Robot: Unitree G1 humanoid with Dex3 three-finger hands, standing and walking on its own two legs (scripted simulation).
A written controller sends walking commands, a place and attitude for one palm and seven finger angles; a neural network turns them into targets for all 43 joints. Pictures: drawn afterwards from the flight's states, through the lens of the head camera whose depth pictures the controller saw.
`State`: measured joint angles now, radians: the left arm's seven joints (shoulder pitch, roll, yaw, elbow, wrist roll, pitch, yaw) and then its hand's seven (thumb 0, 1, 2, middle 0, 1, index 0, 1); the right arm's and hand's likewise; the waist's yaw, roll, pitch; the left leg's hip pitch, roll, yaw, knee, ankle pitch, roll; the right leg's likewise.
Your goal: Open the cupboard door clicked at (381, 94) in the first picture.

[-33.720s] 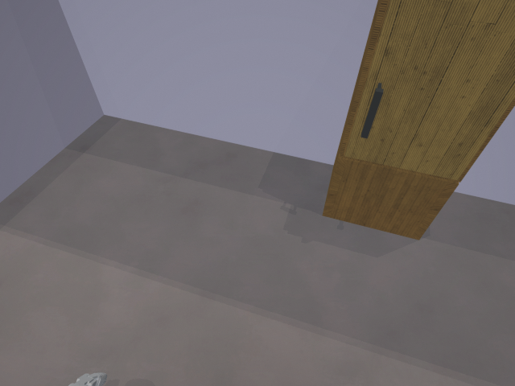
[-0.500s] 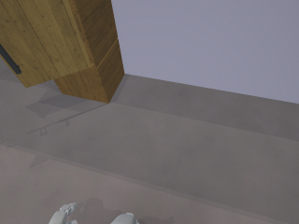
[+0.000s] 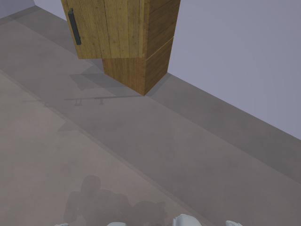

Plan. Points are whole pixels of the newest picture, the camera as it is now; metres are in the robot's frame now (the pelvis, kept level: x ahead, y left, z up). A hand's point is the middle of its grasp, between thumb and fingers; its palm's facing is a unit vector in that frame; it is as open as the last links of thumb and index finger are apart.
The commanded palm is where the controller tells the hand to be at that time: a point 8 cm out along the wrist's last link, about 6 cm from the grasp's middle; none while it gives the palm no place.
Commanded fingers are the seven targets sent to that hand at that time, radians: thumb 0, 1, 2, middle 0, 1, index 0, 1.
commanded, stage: turn to face it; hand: left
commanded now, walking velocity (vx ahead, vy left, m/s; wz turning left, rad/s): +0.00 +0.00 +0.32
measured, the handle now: (75, 27) +1.05 +0.49 -0.11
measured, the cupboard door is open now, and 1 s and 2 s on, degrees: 42 42 42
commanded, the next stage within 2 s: take the last steps up to it in 0.26 s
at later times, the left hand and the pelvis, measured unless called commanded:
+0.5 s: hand out of the picture +0.00 +0.15 -0.16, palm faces +0.22 -0.95 -0.20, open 7.3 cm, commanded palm none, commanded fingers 0.00 0.90 0.90 -0.20 -0.30 -0.20 -0.30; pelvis +0.00 -0.04 +0.01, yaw +10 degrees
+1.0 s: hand (85, 209) +0.17 +0.20 -0.16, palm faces +0.19 -0.96 -0.20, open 7.3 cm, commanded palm none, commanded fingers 0.00 0.90 0.90 -0.20 -0.30 -0.20 -0.30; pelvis +0.11 +0.00 +0.00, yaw +13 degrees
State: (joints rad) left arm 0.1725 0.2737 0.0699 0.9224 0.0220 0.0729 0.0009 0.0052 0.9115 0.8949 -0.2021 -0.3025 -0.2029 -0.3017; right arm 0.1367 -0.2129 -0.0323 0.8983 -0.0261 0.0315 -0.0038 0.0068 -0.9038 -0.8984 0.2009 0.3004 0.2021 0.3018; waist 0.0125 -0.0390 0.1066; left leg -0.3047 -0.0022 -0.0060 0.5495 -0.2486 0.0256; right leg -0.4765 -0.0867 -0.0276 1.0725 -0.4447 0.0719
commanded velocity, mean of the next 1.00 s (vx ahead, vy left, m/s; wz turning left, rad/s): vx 0.20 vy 0.05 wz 0.14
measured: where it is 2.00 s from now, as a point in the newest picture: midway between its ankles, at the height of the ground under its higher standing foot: (132, 182)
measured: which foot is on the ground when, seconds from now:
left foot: down 0.00-0.20, up 0.22-0.58, down 0.60-1.00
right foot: up 0.00-0.18, down 0.20-0.60, up 0.62-1.00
